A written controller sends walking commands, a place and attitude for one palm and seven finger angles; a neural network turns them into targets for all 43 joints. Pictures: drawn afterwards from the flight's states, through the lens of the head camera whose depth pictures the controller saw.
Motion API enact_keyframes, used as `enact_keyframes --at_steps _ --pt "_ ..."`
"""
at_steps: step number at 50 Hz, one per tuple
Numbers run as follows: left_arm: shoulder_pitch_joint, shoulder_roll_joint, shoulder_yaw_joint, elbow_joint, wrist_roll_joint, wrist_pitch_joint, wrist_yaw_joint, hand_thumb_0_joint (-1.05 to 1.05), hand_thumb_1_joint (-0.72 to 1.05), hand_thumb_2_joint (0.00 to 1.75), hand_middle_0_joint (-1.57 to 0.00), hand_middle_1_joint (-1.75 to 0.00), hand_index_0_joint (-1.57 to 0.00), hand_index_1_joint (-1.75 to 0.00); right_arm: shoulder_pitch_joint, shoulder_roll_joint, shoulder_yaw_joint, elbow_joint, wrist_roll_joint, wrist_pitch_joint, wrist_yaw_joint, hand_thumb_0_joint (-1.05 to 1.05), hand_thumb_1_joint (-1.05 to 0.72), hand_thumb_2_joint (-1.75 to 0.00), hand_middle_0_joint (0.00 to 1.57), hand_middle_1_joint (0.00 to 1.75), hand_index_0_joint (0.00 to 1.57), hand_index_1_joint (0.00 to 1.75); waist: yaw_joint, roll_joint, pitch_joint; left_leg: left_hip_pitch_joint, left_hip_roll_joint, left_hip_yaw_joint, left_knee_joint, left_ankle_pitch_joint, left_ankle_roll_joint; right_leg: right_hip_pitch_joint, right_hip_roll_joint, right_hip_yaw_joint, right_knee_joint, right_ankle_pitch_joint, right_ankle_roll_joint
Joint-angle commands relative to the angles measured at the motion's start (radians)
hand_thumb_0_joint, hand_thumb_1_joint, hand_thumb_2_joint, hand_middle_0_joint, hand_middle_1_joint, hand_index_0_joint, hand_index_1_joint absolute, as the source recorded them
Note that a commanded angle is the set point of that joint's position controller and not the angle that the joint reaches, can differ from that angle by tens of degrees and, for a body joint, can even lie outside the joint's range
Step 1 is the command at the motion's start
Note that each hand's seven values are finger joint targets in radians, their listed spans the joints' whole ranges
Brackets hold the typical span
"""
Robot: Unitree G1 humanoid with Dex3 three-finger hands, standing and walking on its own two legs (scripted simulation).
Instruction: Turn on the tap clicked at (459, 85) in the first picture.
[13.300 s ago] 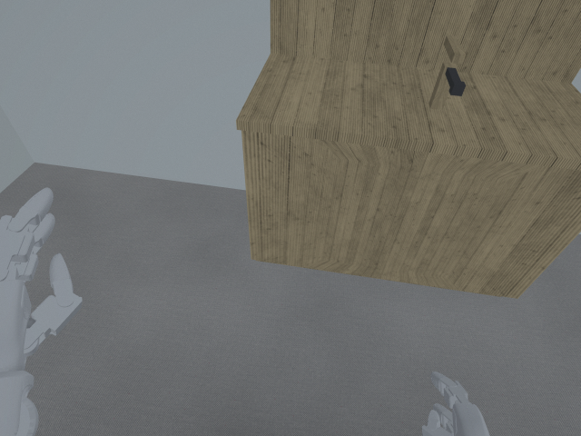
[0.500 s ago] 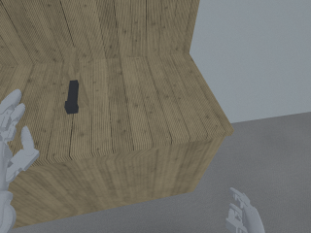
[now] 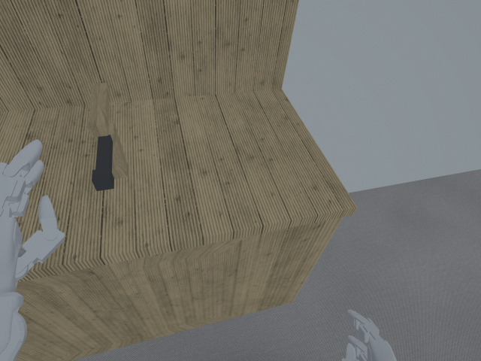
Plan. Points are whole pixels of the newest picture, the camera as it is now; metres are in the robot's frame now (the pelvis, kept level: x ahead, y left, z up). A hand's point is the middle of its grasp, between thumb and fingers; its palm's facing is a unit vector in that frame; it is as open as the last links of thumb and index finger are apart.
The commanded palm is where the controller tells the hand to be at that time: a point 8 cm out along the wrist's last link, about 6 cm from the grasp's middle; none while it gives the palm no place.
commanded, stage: come to a stop and stand still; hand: left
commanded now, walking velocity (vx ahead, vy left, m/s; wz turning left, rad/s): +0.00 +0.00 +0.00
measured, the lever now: (103, 179) +0.37 +0.28 +0.08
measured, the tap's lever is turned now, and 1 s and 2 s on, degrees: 0 0 0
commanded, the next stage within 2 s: look again from close up in 0.40 s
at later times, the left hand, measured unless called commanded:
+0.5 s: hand (61, 217) +0.24 +0.25 +0.16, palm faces +0.41 -0.85 -0.33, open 7.4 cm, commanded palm +0.18 +0.28 +0.18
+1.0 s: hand (35, 186) +0.26 +0.28 +0.20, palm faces +0.45 -0.81 -0.38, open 7.4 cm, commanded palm +0.17 +0.28 +0.18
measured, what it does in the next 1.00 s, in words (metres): stands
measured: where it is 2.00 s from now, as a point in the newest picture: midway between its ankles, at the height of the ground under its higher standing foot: outside the picture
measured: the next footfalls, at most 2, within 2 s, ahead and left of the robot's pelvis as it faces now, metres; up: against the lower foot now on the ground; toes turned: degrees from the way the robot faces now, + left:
none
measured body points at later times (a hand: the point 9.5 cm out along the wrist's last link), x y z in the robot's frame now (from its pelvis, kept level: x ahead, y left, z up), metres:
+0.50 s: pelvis +0.02 +0.00 +0.00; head +0.03 +0.03 +0.45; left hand +0.21 +0.30 +0.18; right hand +0.22 -0.22 -0.05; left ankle +0.03 +0.08 -0.74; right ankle +0.04 -0.15 -0.74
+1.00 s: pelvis +0.01 -0.01 +0.00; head +0.02 +0.01 +0.45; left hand +0.23 +0.32 +0.22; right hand +0.19 -0.22 -0.08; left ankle +0.03 +0.08 -0.74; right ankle +0.04 -0.15 -0.74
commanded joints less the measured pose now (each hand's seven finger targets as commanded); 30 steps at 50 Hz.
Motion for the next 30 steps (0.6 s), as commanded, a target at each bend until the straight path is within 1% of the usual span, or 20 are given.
enact_keyframes --at_steps 1,3,5,6,7,9,10,11,14,15,16,17,19,20,21,24,25,26,29,30 --pt "-0.16 0.168 0.121 -0.283 -0.013 -0.082 0.035 0.0 0.9 0.9 -0.2 -0.3 -0.2 -0.3 -0.14 -0.133 -0.05 -0.157 -0.004 -0.08 -0.004 0.0 -0.9 -0.9 0.2 0.3 0.2 0.3 0.007 0.133 -0.131 -0.092 0.094 -0.122 -0.19 -0.123 -0.024 0.155 0.005 0.008 -0.04 0.015 -0.038" --pt "-0.126 0.139 0.094 -0.279 -0.011 -0.075 0.034 0.0 0.9 0.9 -0.2 -0.3 -0.2 -0.3 -0.129 -0.138 -0.057 -0.146 -0.005 -0.082 0.002 0.0 -0.9 -0.9 0.2 0.3 0.2 0.3 0.006 0.108 -0.155 -0.032 0.081 -0.096 -0.15 0.0 -0.036 0.144 0.002 0.018 -0.053 0.08 -0.041" --pt "-0.091 0.137 0.093 -0.27 -0.011 -0.065 0.035 0.0 0.9 0.9 -0.2 -0.3 -0.2 -0.3 -0.136 -0.138 -0.058 -0.137 -0.004 -0.079 0.008 0.0 -0.9 -0.9 0.2 0.3 0.2 0.3 0.004 0.121 -0.172 0.013 0.077 -0.081 -0.124 0.122 -0.047 0.138 0.001 0.012 -0.057 0.144 -0.04" --pt "-0.085 0.122 0.081 -0.263 -0.011 -0.062 0.035 0.0 0.9 0.9 -0.2 -0.3 -0.2 -0.3 -0.131 -0.141 -0.058 -0.135 -0.008 -0.071 0.007 0.0 -0.9 -0.9 0.2 0.3 0.2 0.3 0.002 0.109 -0.174 0.009 0.078 -0.086 -0.116 0.17 -0.05 0.144 0.0 0.007 -0.056 0.165 -0.04" --pt "-0.08 0.125 0.081 -0.262 -0.011 -0.056 0.035 0.0 0.9 0.9 -0.2 -0.3 -0.2 -0.3 -0.134 -0.141 -0.061 -0.138 -0.006 -0.066 0.008 0.0 -0.9 -0.9 0.2 0.3 0.2 0.3 0.002 0.105 -0.168 0.014 0.081 -0.085 -0.112 0.204 -0.054 0.142 0.0 0.008 -0.054 0.183 -0.04" --pt "-0.061 0.132 0.095 -0.247 -0.014 -0.048 0.036 0.0 0.9 0.9 -0.2 -0.3 -0.2 -0.3 -0.136 -0.142 -0.064 -0.139 -0.006 -0.052 0.004 0.0 -0.9 -0.9 0.2 0.3 0.2 0.3 0.002 0.079 -0.167 0.018 0.083 -0.08 -0.109 0.204 -0.054 0.14 -0.002 0.014 -0.06 0.19 -0.039" --pt "-0.057 0.155 0.115 -0.258 -0.013 -0.043 0.037 0.0 0.9 0.9 -0.2 -0.3 -0.2 -0.3 -0.147 -0.141 -0.06 -0.141 -0.004 -0.045 0.004 0.0 -0.9 -0.9 0.2 0.3 0.2 0.3 0.002 0.102 -0.166 0.027 0.08 -0.074 -0.108 0.226 -0.057 0.138 0.002 0.006 -0.059 0.203 -0.039" --pt "-0.059 0.136 0.1 -0.261 -0.016 -0.042 0.035 0.0 0.9 0.9 -0.2 -0.3 -0.2 -0.3 -0.147 -0.139 -0.059 -0.145 -0.007 -0.036 0.002 0.0 -0.9 -0.9 0.2 0.3 0.2 0.3 0.0 0.101 -0.166 0.021 0.082 -0.074 -0.11 0.225 -0.054 0.143 0.0 0.004 -0.059 0.203 -0.039" --pt "-0.06 0.151 0.114 -0.288 -0.023 -0.036 0.034 0.0 0.9 0.9 -0.2 -0.3 -0.2 -0.3 -0.153 -0.138 -0.059 -0.162 -0.006 -0.023 -0.004 0.0 -0.9 -0.9 0.2 0.3 0.2 0.3 0.002 0.098 -0.167 0.026 0.083 -0.076 -0.116 0.216 -0.053 0.148 0.001 0.011 -0.061 0.206 -0.038" --pt "-0.057 0.176 0.138 -0.301 -0.023 -0.033 0.037 0.0 0.9 0.9 -0.2 -0.3 -0.2 -0.3 -0.165 -0.135 -0.056 -0.162 -0.004 -0.02 -0.007 0.0 -0.9 -0.9 0.2 0.3 0.2 0.3 0.003 0.104 -0.172 0.035 0.082 -0.071 -0.113 0.228 -0.053 0.149 0.004 0.003 -0.063 0.214 -0.037" --pt "-0.058 0.147 0.113 -0.296 -0.027 -0.032 0.034 0.0 0.9 0.9 -0.2 -0.3 -0.2 -0.3 -0.16 -0.137 -0.056 -0.166 -0.008 -0.015 -0.008 0.0 -0.9 -0.9 0.2 0.3 0.2 0.3 0.0 0.098 -0.172 0.026 0.079 -0.072 -0.116 0.223 -0.053 0.154 0.005 0.0 -0.063 0.21 -0.037" --pt "-0.068 0.147 0.108 -0.316 -0.028 -0.03 0.034 0.0 0.9 0.9 -0.2 -0.3 -0.2 -0.3 -0.162 -0.137 -0.058 -0.173 -0.005 -0.014 -0.009 0.0 -0.9 -0.9 0.2 0.3 0.2 0.3 0.001 0.111 -0.173 0.035 0.08 -0.072 -0.118 0.224 -0.054 0.155 0.004 0.005 -0.06 0.213 -0.038" --pt "-0.063 0.144 0.104 -0.313 -0.027 -0.026 0.035 0.0 0.9 0.9 -0.2 -0.3 -0.2 -0.3 -0.16 -0.137 -0.059 -0.173 -0.007 -0.01 -0.011 0.0 -0.9 -0.9 0.2 0.3 0.2 0.3 0.002 0.109 -0.175 0.04 0.081 -0.068 -0.12 0.193 -0.05 0.153 0.003 0.013 -0.068 0.207 -0.038" --pt "-0.067 0.158 0.115 -0.317 -0.027 -0.023 0.037 0.0 0.9 0.9 -0.2 -0.3 -0.2 -0.3 -0.17 -0.136 -0.056 -0.172 -0.004 -0.01 -0.012 0.0 -0.9 -0.9 0.2 0.3 0.2 0.3 0.002 0.123 -0.167 0.04 0.079 -0.066 -0.124 0.196 -0.052 0.149 0.005 0.005 -0.072 0.207 -0.036" --pt "-0.068 0.133 0.093 -0.298 -0.028 -0.02 0.035 0.0 0.9 0.9 -0.2 -0.3 -0.2 -0.3 -0.164 -0.139 -0.056 -0.17 -0.009 -0.006 -0.012 0.0 -0.9 -0.9 0.2 0.3 0.2 0.3 0.0 0.105 -0.159 0.028 0.08 -0.072 -0.131 0.178 -0.051 0.15 0.006 0.006 -0.076 0.194 -0.036" --pt "-0.078 0.127 0.081 -0.295 -0.025 -0.013 0.037 0.0 0.9 0.9 -0.2 -0.3 -0.2 -0.3 -0.159 -0.141 -0.06 -0.173 -0.007 -0.003 -0.014 0.0 -0.9 -0.9 0.2 0.3 0.2 0.3 -0.001 0.102 -0.157 0.033 0.078 -0.069 -0.136 0.14 -0.05 0.148 0.003 0.02 -0.086 0.187 -0.037" --pt "-0.079 0.142 0.094 -0.288 -0.025 -0.007 0.039 0.0 0.9 0.9 -0.2 -0.3 -0.2 -0.3 -0.173 -0.137 -0.056 -0.171 -0.005 -0.003 -0.016 0.0 -0.9 -0.9 0.2 0.3 0.2 0.3 0.001 0.109 -0.147 0.033 0.078 -0.067 -0.143 0.129 -0.051 0.139 0.005 0.015 -0.092 0.179 -0.035" --pt "-0.087 0.12 0.071 -0.276 -0.024 -0.006 0.038 0.0 0.9 0.9 -0.2 -0.3 -0.2 -0.3 -0.165 -0.14 -0.055 -0.168 -0.009 0.002 -0.016 0.0 -0.9 -0.9 0.2 0.3 0.2 0.3 -0.002 0.1 -0.14 0.018 0.076 -0.072 -0.15 0.111 -0.05 0.143 0.007 0.011 -0.094 0.164 -0.035" --pt "-0.083 0.13 0.078 -0.274 -0.023 -0.001 0.041 0.0 0.9 0.9 -0.2 -0.3 -0.2 -0.3 -0.163 -0.14 -0.059 -0.174 -0.008 0.006 -0.017 0.0 -0.9 -0.9 0.2 0.3 0.2 0.3 0.001 0.087 -0.14 0.007 0.074 -0.075 -0.152 0.072 -0.047 0.156 0.002 0.021 -0.104 0.149 -0.036" --pt "-0.077 0.153 0.1 -0.283 -0.022 0.0 0.044 0.0 0.9 0.9 -0.2 -0.3 -0.2 -0.3 -0.178 -0.138 -0.058 -0.173 -0.005 0.006 -0.02 0.0 -0.9 -0.9 0.2 0.3 0.2 0.3 0.002 0.087 -0.144 0.015 0.073 -0.072 -0.151 0.076 -0.046 0.155 0.003 0.019 -0.109 0.156 -0.035"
